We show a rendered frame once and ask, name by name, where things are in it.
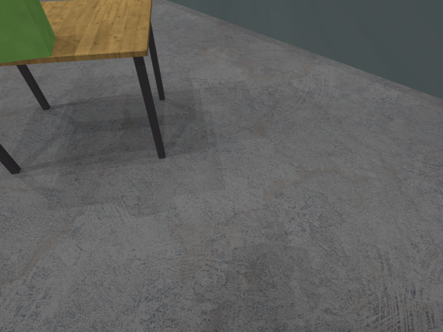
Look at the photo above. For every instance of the carton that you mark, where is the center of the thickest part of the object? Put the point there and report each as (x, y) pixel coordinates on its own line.
(25, 32)

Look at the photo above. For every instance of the table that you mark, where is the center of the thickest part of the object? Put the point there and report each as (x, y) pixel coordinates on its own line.
(98, 29)

